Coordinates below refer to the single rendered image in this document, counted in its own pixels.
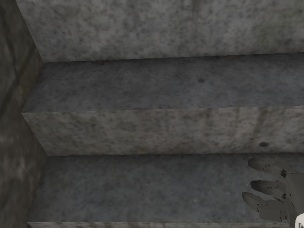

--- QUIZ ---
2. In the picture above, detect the right robot hand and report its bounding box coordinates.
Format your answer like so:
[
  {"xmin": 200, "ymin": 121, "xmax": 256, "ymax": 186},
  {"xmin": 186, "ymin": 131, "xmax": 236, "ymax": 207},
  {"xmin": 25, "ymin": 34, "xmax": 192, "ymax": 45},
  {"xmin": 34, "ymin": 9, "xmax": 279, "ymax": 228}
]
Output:
[{"xmin": 241, "ymin": 157, "xmax": 304, "ymax": 228}]

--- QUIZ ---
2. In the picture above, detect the robot right forearm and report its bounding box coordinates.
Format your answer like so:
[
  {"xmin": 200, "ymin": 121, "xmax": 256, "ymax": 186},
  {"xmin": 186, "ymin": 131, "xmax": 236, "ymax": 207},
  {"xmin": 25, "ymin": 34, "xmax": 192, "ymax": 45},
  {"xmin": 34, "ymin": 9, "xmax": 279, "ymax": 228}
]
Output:
[{"xmin": 294, "ymin": 213, "xmax": 304, "ymax": 228}]

